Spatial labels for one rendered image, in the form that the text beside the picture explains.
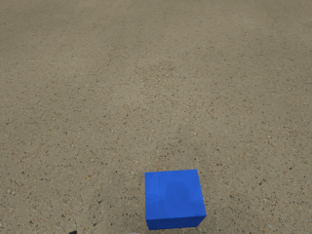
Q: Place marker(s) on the carton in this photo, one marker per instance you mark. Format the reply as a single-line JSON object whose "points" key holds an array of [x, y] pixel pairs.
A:
{"points": [[173, 199]]}

